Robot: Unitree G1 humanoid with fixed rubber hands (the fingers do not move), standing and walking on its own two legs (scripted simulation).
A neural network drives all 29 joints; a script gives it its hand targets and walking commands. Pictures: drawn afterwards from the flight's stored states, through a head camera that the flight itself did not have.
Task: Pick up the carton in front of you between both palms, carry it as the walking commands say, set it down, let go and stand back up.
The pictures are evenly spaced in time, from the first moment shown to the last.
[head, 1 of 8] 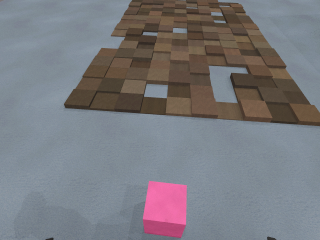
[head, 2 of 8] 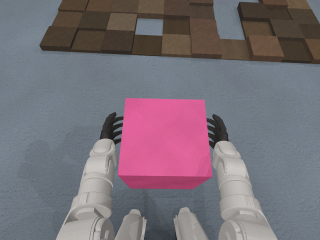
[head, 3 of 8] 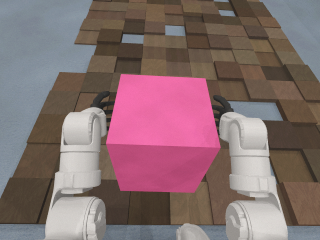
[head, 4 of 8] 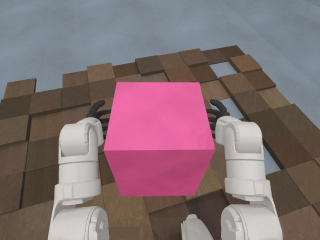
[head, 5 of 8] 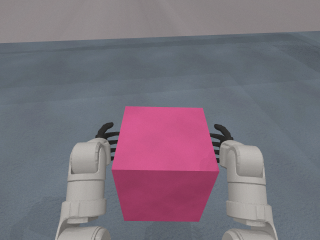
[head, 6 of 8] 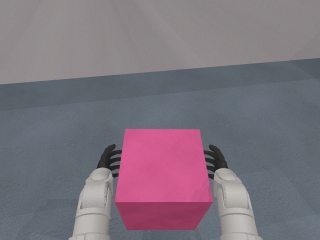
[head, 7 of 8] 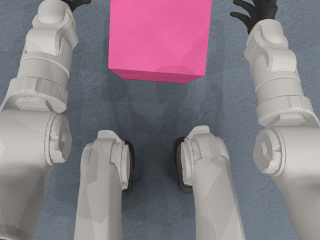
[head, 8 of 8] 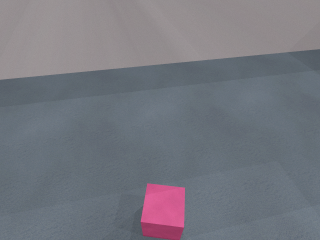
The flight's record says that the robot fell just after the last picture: no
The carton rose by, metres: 0.80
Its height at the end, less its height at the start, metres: +0.00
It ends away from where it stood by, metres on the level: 7.47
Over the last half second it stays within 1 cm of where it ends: yes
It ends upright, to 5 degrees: yes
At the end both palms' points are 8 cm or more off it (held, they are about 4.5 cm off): yes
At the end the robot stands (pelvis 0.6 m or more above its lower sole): yes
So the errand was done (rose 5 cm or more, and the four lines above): yes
